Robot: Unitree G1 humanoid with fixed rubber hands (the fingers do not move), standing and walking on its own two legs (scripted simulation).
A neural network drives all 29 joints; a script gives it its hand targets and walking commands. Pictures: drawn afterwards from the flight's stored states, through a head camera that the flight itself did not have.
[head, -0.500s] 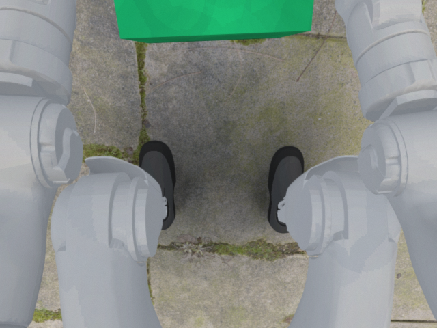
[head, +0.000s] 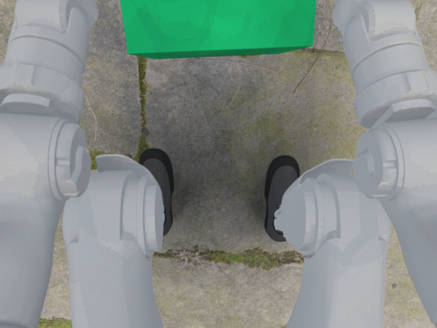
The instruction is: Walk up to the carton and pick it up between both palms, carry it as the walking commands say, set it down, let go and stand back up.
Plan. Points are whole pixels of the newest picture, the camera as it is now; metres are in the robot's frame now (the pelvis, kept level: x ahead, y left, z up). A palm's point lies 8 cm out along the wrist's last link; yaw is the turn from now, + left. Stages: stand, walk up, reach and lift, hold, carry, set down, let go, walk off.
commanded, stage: reach and lift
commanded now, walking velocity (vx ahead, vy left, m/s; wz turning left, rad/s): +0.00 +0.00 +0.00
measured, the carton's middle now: out of the picture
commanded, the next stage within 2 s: none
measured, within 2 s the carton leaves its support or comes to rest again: leaves its support in 0.26 s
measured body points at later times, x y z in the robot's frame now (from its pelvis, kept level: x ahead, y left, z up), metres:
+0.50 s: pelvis -0.01 +0.00 +0.00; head +0.37 +0.03 +0.22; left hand +0.56 +0.20 -0.18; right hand +0.57 -0.13 -0.18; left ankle +0.11 +0.14 -0.33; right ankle +0.11 -0.14 -0.33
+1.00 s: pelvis -0.01 +0.01 +0.03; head +0.37 +0.05 +0.25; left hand +0.56 +0.21 -0.14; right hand +0.58 -0.11 -0.14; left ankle +0.11 +0.14 -0.33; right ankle +0.11 -0.14 -0.33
